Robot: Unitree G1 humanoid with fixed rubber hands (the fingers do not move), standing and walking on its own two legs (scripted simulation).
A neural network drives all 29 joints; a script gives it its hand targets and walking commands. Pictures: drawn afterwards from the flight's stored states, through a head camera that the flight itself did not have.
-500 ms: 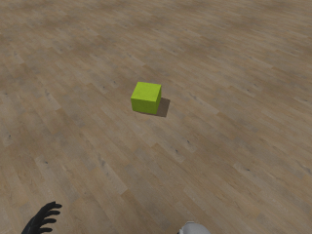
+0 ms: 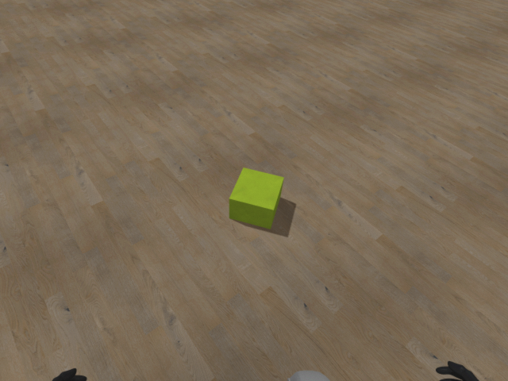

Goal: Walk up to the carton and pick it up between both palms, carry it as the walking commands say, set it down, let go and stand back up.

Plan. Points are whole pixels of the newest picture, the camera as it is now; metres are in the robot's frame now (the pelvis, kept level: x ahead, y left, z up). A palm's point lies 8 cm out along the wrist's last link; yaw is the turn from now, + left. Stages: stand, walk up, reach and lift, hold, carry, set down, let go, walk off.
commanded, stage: walk up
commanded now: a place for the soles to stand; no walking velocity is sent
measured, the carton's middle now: (256, 197) +1.05 -0.04 -0.68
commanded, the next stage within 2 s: none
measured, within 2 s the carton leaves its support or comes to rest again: neither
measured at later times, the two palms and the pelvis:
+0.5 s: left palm (100, 259) +0.33 +0.29 -0.04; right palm (432, 289) +0.30 -0.33 -0.07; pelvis +0.22 -0.03 +0.00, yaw -1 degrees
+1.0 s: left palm (151, 164) +0.59 +0.26 -0.04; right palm (434, 241) +0.41 -0.38 -0.07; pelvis +0.42 -0.05 +0.00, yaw -4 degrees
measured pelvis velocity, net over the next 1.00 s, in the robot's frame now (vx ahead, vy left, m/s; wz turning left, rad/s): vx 0.42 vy -0.05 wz -0.06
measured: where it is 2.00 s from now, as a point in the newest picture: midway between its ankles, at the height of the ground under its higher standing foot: (260, 288)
